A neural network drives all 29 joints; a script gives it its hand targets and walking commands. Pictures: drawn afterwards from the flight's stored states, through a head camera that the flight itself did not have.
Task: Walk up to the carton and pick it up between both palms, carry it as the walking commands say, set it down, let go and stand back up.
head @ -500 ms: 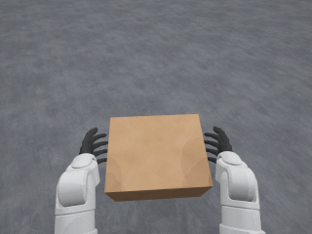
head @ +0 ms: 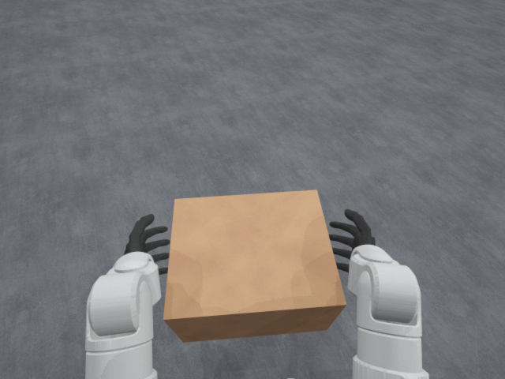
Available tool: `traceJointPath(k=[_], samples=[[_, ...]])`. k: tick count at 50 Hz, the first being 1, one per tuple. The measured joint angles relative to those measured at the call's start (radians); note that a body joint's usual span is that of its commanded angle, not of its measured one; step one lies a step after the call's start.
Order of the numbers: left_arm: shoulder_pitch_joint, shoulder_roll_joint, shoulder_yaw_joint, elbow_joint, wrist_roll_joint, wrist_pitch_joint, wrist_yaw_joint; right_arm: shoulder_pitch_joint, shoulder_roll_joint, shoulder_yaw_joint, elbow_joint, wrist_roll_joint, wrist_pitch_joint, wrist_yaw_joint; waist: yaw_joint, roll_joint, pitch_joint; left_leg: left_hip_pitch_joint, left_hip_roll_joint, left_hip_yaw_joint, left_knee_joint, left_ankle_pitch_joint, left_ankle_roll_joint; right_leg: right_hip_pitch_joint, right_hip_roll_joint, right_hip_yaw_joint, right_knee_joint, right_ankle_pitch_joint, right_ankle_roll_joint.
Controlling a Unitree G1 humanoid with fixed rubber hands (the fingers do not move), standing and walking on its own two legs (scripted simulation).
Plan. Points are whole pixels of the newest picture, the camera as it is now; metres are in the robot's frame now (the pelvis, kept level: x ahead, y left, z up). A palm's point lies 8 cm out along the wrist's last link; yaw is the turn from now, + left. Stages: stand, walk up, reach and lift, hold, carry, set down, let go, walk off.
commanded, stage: carry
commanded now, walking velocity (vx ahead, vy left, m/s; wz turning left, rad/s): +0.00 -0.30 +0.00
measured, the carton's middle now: (251, 265) +0.31 +0.01 -0.01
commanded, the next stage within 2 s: none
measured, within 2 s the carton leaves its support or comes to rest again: neither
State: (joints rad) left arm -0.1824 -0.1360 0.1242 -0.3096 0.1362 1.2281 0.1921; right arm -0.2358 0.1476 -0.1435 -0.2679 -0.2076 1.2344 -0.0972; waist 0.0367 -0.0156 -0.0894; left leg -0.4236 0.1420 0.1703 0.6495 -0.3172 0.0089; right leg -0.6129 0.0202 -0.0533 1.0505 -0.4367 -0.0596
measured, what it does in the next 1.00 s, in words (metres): steps to the right: right foot, then left foot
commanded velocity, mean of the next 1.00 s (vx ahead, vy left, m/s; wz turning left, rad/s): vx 0.00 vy -0.30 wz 0.00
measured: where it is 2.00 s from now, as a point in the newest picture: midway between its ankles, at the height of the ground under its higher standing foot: outside the picture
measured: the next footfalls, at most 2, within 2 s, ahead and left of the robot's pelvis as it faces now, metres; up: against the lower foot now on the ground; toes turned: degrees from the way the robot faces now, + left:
right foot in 0.22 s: +0.05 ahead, -0.25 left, +0.00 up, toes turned -4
left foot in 0.56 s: -0.05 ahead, -0.11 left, +0.00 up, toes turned +14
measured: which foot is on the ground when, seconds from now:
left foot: down 0.00-0.22, up 0.24-0.54, down 0.56-0.88, up 0.90-1.00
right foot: up 0.00-0.20, down 0.22-0.58, up 0.60-0.86, down 0.88-1.00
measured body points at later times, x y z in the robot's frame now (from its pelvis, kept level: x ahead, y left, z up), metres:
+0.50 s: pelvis -0.06 -0.19 +0.00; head -0.04 -0.20 +0.45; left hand +0.23 -0.02 +0.07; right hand +0.24 -0.35 +0.07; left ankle -0.11 -0.11 -0.69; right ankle +0.01 -0.25 -0.73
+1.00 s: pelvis -0.14 -0.37 +0.00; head -0.12 -0.38 +0.45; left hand +0.15 -0.22 +0.07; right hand +0.15 -0.55 +0.06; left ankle -0.16 -0.23 -0.66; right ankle -0.09 -0.49 -0.73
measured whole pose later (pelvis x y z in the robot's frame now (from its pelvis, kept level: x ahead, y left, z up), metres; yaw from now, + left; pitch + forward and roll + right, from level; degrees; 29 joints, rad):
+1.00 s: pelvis -0.14 -0.37 +0.00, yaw +0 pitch +2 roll +1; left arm -0.23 -0.15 0.11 -0.27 0.13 1.22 0.21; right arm -0.24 0.15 -0.18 -0.28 -0.21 1.22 -0.10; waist -0.03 0.01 0.00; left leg -0.53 0.12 0.09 1.13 -0.52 -0.11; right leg -0.41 -0.04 -0.04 0.63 -0.25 0.00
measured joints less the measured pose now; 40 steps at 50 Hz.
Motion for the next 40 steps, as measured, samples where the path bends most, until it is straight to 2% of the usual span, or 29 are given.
traceJointPath(k=[3,6,10,11,12,13,15,17,19,21,23,26,27,28,29,30,32,33,35,37,40], samples=[[-0.023,-0.004,0.0,-0.02,-0.005,0.0,0.011,-0.004,0.0,-0.002,-0.03,0.0,-0.008,0.0,-0.003,-0.004,0.023,0.0,0.048,-0.012,-0.017,0.029,-0.034,-0.015,-0.029,0.053,-0.008,0.001,0.006],[-0.039,-0.006,0.0,-0.033,-0.005,0.0,0.018,-0.005,0.0,-0.002,-0.045,0.0,-0.019,0.0,-0.004,-0.006,0.026,0.0,0.093,-0.016,-0.047,0.063,-0.071,-0.003,-0.051,0.06,-0.082,0.018,0.012],[-0.039,-0.006,0.0,-0.034,-0.005,0.001,0.018,-0.005,0.001,-0.003,-0.045,0.0,-0.019,0.0,-0.014,-0.007,0.017,0.0,0.132,-0.023,-0.065,0.098,-0.126,0.104,-0.056,0.046,-0.325,0.065,0.013],[-0.04,-0.007,0.0,-0.034,-0.005,0.001,0.018,-0.006,0.001,-0.004,-0.045,0.0,-0.019,0.0,-0.015,-0.008,0.018,-0.001,0.138,-0.024,-0.048,0.095,-0.133,0.15,-0.056,0.041,-0.41,0.103,0.018],[-0.043,-0.008,-0.002,-0.026,-0.006,-0.002,0.018,-0.008,0.0,-0.01,-0.043,0.0,-0.019,0.0,-0.018,0.007,0.029,-0.009,0.143,-0.042,-0.012,0.057,-0.134,0.159,-0.049,0.033,-0.426,0.189,0.038],[-0.047,-0.009,-0.006,-0.008,-0.006,-0.004,0.018,-0.005,-0.001,-0.02,-0.035,0.0,-0.019,0.0,-0.03,0.026,0.043,-0.028,0.13,-0.074,0.068,-0.033,-0.134,0.161,-0.046,0.02,-0.404,0.203,0.05],[-0.049,-0.01,-0.009,0.027,-0.005,-0.003,0.017,0.008,-0.003,-0.027,-0.02,0.0,-0.016,0.0,-0.044,0.037,0.055,-0.082,0.061,-0.109,0.307,-0.165,-0.133,0.166,-0.049,0.009,-0.395,0.188,0.05],[-0.049,-0.01,-0.009,0.046,-0.005,-0.003,0.017,0.012,-0.004,-0.027,-0.017,0.0,-0.005,-0.004,-0.05,0.038,0.06,-0.112,-0.014,-0.108,0.5,-0.182,-0.131,0.173,-0.048,0.005,-0.418,0.193,0.036],[-0.053,-0.011,-0.009,0.053,-0.005,-0.004,0.017,0.011,-0.005,-0.027,-0.021,0.0,-0.001,-0.009,-0.064,0.039,0.054,-0.114,-0.068,-0.091,0.572,-0.184,-0.13,0.176,-0.047,-0.021,-0.445,0.209,0.019],[-0.062,-0.013,-0.009,0.056,-0.005,-0.009,0.017,0.01,-0.005,-0.027,-0.032,0.0,-0.001,-0.015,-0.074,0.039,0.032,-0.114,-0.094,-0.069,0.546,-0.185,-0.129,0.162,-0.043,-0.065,-0.467,0.223,0.0],[-0.07,-0.014,-0.008,0.053,-0.005,-0.021,0.017,-0.002,-0.005,-0.027,-0.046,0.0,-0.001,-0.02,-0.071,0.033,0.016,-0.102,-0.11,-0.049,0.443,-0.185,-0.12,0.137,-0.037,-0.103,-0.476,0.234,-0.021],[-0.069,-0.014,-0.007,0.038,-0.004,-0.035,0.017,-0.026,-0.005,-0.027,-0.053,0.0,-0.001,-0.025,-0.049,0.01,0.009,-0.045,-0.127,-0.03,0.19,-0.186,-0.101,0.102,-0.024,-0.14,-0.476,0.247,-0.051],[-0.068,-0.014,-0.007,0.035,-0.004,-0.035,0.017,-0.029,-0.005,-0.027,-0.052,0.0,-0.001,-0.025,-0.044,0.006,0.008,-0.019,-0.124,-0.026,0.095,-0.162,-0.093,0.094,-0.018,-0.154,-0.476,0.251,-0.059],[-0.065,-0.013,-0.006,0.033,-0.004,-0.035,0.017,-0.03,-0.004,-0.027,-0.048,0.0,-0.003,-0.024,-0.041,0.002,0.004,0.002,-0.117,-0.022,0.004,-0.076,-0.068,0.083,-0.012,-0.168,-0.471,0.253,-0.064],[-0.055,-0.011,-0.003,0.03,-0.004,-0.035,0.017,-0.029,0.003,-0.026,-0.035,0.0,-0.011,-0.024,-0.035,-0.016,0.009,0.004,-0.119,-0.017,-0.018,-0.006,-0.029,0.074,-0.013,-0.165,-0.459,0.255,-0.063],[-0.038,-0.007,-0.003,0.026,-0.004,-0.035,0.016,-0.028,0.007,-0.024,-0.021,0.0,-0.014,-0.022,-0.028,-0.02,0.016,0.004,-0.11,-0.013,-0.012,0.01,-0.001,0.057,-0.009,-0.152,-0.393,0.184,-0.039],[-0.013,-0.003,-0.003,0.017,-0.004,-0.025,0.016,-0.028,0.006,-0.02,0.008,0.0,-0.014,-0.009,-0.018,-0.011,0.021,0.005,-0.078,-0.011,-0.01,0.007,0.017,-0.013,-0.003,-0.092,-0.151,0.081,-0.009],[-0.009,-0.002,-0.003,0.013,-0.004,-0.019,0.016,-0.028,0.006,-0.02,0.015,0.0,-0.014,-0.005,-0.013,-0.009,0.022,0.004,-0.06,-0.011,-0.015,0.009,0.015,-0.038,-0.004,-0.055,-0.061,0.074,-0.002],[-0.01,-0.002,-0.003,0.0,-0.004,-0.016,0.016,-0.029,0.006,-0.019,0.011,0.0,-0.019,-0.002,-0.007,-0.012,0.028,0.004,-0.022,-0.011,-0.025,0.021,-0.001,-0.048,-0.018,0.011,0.005,0.072,0.005],[-0.018,-0.003,-0.003,-0.016,-0.004,-0.016,0.016,-0.033,0.007,-0.019,-0.005,0.0,-0.023,-0.001,-0.007,-0.013,0.037,0.004,0.019,-0.01,-0.031,0.038,-0.026,-0.033,-0.039,0.056,-0.007,0.071,0.007],[-0.028,-0.004,-0.003,-0.026,-0.004,-0.015,0.02,-0.033,0.007,-0.019,-0.019,0.0,-0.029,-0.001,-0.008,-0.014,0.039,0.004,0.078,-0.011,-0.043,0.064,-0.068,0.026,-0.066,0.072,-0.126,0.07,0.015]])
